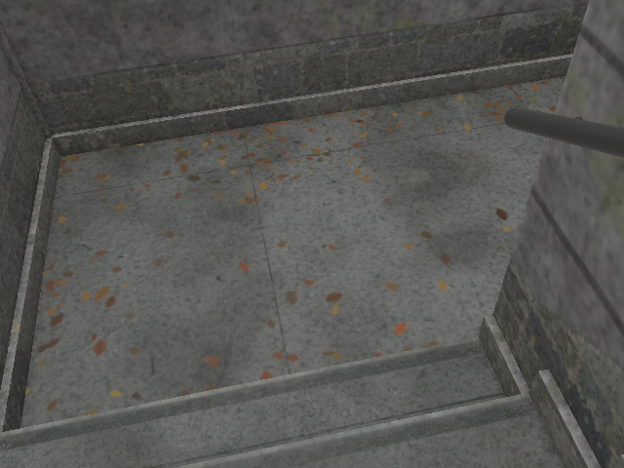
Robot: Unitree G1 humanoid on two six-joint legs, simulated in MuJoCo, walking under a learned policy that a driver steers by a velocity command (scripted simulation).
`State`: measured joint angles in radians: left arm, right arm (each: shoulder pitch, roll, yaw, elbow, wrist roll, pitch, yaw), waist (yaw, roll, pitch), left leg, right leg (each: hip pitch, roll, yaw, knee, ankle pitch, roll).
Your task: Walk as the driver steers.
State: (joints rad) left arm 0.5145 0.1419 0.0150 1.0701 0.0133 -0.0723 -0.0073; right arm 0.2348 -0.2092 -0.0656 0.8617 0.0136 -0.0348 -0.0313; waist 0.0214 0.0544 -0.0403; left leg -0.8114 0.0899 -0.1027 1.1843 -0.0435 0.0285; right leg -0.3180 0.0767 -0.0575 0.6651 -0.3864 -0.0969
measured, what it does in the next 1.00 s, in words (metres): goes down, turning left: left foot 0.17 m lower, then right foot 0.17 m lower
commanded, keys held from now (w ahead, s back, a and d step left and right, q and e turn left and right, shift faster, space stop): w+q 0.80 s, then q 0.20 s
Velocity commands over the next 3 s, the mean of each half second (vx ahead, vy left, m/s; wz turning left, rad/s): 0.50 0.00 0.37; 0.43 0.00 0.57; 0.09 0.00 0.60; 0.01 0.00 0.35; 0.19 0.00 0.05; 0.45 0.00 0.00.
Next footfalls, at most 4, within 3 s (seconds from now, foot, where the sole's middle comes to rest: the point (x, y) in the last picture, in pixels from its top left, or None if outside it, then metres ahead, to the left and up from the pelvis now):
0.34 left None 0.30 0.14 -0.93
0.82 right None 0.63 -0.03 -1.10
1.40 left None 0.54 0.18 -1.10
1.86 right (371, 461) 0.67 -0.06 -1.10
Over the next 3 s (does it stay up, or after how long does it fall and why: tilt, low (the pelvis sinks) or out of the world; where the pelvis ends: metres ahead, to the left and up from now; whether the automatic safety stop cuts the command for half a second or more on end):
stays up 0.80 0.24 -0.50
